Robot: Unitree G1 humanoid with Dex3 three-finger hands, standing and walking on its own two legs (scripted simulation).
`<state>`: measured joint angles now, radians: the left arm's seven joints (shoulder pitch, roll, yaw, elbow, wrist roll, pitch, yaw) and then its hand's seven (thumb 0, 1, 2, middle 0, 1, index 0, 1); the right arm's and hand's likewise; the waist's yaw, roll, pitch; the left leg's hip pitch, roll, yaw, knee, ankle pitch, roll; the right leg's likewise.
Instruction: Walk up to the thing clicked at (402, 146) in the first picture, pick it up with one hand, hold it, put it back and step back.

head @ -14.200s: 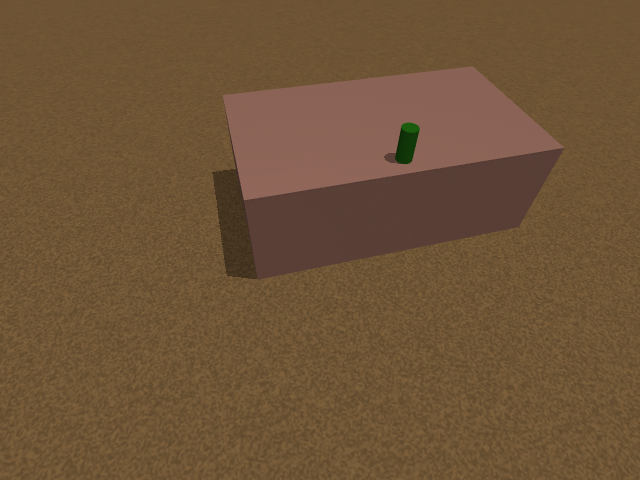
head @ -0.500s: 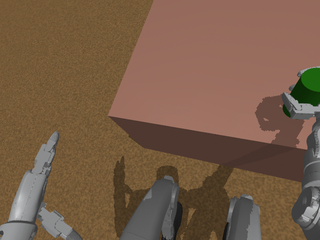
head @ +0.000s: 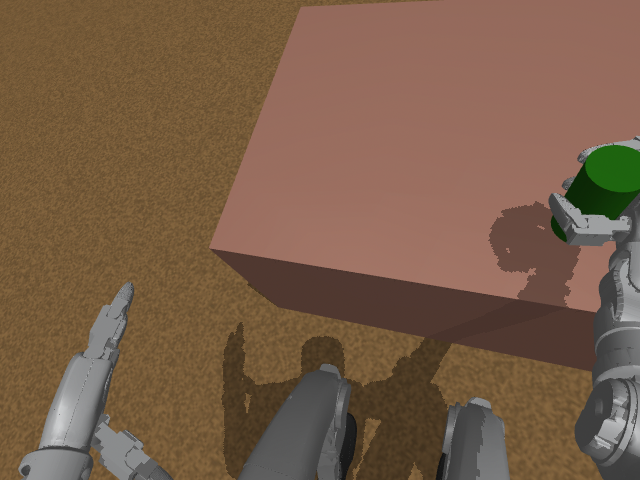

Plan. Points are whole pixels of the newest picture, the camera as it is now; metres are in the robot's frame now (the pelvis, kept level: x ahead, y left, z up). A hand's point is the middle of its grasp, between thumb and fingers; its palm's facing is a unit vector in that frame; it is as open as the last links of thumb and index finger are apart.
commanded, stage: lift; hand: right
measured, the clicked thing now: (594, 200) +0.49 -0.21 -0.03
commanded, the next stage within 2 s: hold in 1.58 s
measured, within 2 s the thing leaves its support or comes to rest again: neither
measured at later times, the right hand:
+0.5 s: hand (607, 201) +0.46 -0.20 +0.03, palm faces +0.16 +0.99 -0.01, open 8.4 cm
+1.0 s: hand out of the picture +0.39 -0.19 +0.11, palm faces +0.16 +0.99 -0.01, open 8.3 cm
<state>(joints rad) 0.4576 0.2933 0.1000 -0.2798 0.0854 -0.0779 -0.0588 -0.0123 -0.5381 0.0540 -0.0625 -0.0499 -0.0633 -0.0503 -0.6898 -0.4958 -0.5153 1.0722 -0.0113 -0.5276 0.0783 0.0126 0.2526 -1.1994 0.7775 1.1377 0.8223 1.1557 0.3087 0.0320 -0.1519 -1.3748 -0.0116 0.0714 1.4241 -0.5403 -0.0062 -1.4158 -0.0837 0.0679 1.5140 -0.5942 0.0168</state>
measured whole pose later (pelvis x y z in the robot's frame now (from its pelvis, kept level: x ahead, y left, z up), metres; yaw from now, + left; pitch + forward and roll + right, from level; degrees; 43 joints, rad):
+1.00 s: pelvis +0.02 +0.00 +0.09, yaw -2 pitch +16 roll +2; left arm 0.45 0.22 0.08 0.01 0.03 -0.03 0.00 -0.01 -0.53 0.05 -0.06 -0.05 -0.06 -0.05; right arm -0.27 -0.22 -0.28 0.60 0.09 -0.41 0.05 0.01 0.26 -1.21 0.79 1.12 0.83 1.14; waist 0.11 0.02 -0.12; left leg -0.89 0.01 0.03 1.08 -0.46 -0.01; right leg -0.91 -0.05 0.01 1.13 -0.49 0.01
